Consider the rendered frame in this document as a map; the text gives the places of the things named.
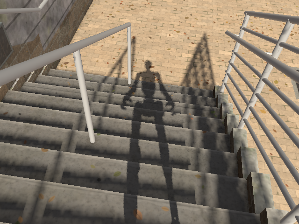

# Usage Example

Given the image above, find stairs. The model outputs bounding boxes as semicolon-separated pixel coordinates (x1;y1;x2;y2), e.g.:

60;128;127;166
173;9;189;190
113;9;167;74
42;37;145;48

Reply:
0;69;261;224

